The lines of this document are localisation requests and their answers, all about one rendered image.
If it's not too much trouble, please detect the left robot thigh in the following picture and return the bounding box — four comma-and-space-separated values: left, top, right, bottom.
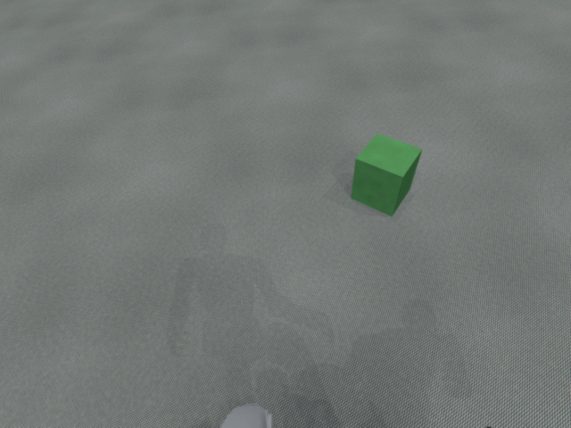
220, 405, 273, 428

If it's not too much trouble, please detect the carton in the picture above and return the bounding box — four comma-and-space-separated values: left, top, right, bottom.
351, 134, 422, 217

